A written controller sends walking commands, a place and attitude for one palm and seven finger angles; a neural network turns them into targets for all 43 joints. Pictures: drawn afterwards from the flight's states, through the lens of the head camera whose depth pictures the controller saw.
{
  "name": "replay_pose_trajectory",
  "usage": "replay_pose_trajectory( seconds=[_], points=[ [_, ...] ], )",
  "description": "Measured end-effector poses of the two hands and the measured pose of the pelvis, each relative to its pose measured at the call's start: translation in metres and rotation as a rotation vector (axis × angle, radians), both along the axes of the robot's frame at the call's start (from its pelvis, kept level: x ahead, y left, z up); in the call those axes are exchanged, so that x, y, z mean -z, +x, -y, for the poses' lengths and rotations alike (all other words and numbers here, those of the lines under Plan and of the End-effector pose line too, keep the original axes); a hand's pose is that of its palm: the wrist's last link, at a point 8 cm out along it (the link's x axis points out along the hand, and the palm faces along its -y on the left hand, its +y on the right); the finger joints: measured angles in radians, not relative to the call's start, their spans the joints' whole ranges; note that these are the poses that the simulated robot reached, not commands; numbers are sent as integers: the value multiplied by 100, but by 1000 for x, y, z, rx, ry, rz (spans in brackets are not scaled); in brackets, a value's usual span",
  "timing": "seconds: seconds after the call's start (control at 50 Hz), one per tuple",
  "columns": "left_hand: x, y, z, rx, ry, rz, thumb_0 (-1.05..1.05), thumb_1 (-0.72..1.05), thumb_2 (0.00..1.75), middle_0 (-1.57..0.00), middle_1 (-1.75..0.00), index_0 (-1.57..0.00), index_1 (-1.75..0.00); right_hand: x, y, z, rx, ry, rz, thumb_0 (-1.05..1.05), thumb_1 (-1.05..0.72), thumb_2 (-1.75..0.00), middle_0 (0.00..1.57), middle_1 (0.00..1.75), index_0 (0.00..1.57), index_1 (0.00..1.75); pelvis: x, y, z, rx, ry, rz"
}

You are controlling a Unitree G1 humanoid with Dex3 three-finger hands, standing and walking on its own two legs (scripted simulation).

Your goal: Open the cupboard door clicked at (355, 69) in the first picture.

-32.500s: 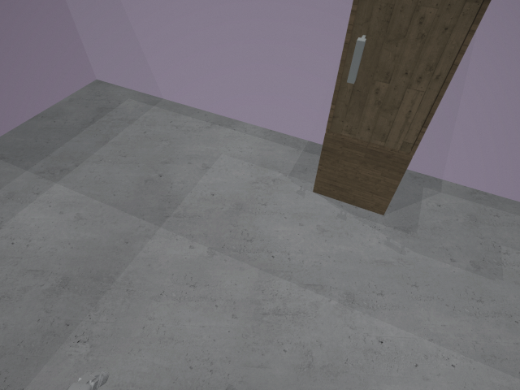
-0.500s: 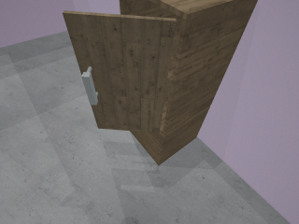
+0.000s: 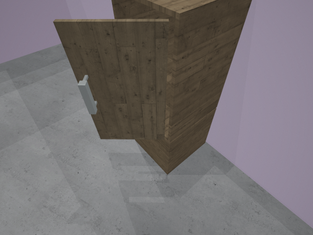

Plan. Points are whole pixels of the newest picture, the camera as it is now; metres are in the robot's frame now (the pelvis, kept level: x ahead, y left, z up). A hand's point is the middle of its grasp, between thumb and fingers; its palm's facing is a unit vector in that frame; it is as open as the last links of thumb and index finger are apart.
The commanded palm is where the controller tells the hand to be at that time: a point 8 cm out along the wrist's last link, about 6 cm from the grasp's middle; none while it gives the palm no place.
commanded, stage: look again from close up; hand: left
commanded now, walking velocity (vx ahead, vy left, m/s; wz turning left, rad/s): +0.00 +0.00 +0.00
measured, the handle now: (89, 94) +0.59 +0.28 -0.01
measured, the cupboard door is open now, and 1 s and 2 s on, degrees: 49 49 49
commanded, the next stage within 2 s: shuffle to correct the standing spot in 0.34 s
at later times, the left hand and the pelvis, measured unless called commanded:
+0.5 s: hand out of the picture -0.04 +0.19 -0.16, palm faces +0.00 -0.97 -0.24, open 7.4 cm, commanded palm none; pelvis -0.07 -0.01 +0.01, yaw +0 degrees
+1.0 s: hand out of the picture -0.07 +0.20 -0.17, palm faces +0.10 -0.98 -0.17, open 7.4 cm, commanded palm none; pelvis -0.03 +0.04 +0.00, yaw +0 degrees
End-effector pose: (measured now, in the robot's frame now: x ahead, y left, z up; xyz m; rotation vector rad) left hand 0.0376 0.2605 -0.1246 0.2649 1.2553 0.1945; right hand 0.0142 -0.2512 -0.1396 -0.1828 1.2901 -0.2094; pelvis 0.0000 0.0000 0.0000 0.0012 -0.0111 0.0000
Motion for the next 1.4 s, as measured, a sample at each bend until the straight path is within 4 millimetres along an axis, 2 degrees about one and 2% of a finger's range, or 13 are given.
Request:
replay_pose_trajectory(
  seconds=[0.16,0.3,0.4,0.52,0.64,0.74,0.82,0.92,1.04,1.16,1.22,1.3,1.4],
  points=[
    [-13,6,-2,25,31,125,1,91,90,-20,-30,-20,-30,-11,18,25,-37,-28,132,0,-90,-90,20,29,20,30,0,-25,10,2,1,47],
    [-12,-15,12,43,-9,136,1,90,90,-20,-30,-20,-30,-22,12,31,-75,-33,175,0,-91,-90,20,29,20,30,-4,-48,14,2,-2,58],
    [-3,-45,20,31,-39,78,1,90,90,-20,-30,-20,-30,-21,-13,30,-75,-31,126,0,-90,-90,20,29,20,30,-5,-60,15,-1,-5,53],
    [8,-87,25,-6,-69,-23,1,90,90,-20,-30,-20,-30,-15,-57,21,-51,-17,6,0,-90,-90,20,29,20,30,-6,-67,13,-6,-11,43],
    [17,-122,27,-56,-111,-128,1,90,90,-20,-30,-20,-30,-11,-104,-4,-2,8,-126,0,-91,-90,20,29,20,30,-6,-64,1,-5,-20,31],
    [23,-129,20,-65,-139,-179,1,90,90,-20,-30,-20,-30,-8,-137,-34,50,33,-199,0,-91,-90,20,29,20,30,-2,-58,-16,5,-26,35],
    [18,-121,16,-58,-141,-177,1,91,90,-20,-30,-20,-30,-5,-147,-55,81,73,-237,0,-91,-90,20,29,20,30,-4,-52,-24,19,-23,28],
    [18,-112,18,-82,-132,-139,1,91,90,-20,-30,-20,-30,6,-130,-70,77,111,-232,0,-90,-90,20,29,20,30,1,-42,-29,24,-8,15],
    [14,-113,10,-140,-152,-155,1,91,90,-20,-30,-20,-30,2,-62,-84,28,107,-122,1,-91,-90,20,29,20,30,-4,-21,-51,1,-30,13],
    [36,-93,-25,-142,-191,-204,1,90,90,-20,-30,-20,-30,-1,6,-97,-8,21,12,2,-93,-90,20,29,20,30,10,9,-86,-12,-26,12],
    [37,-65,-48,-108,-177,-207,1,90,90,-20,-30,-20,-30,-2,19,-108,3,4,31,1,-93,-90,20,29,20,30,11,21,-100,15,-12,8],
    [23,-6,-72,-53,-143,-119,1,91,90,-20,-30,-20,-30,-7,19,-129,23,27,-4,1,-92,-90,20,29,20,30,0,37,-109,25,-1,-6],
    [8,67,-82,-4,-116,0,1,91,90,-20,-30,-19,-30,-7,16,-154,47,78,-75,0,-91,-90,20,29,20,30,-8,58,-114,29,8,-13]
  ],
)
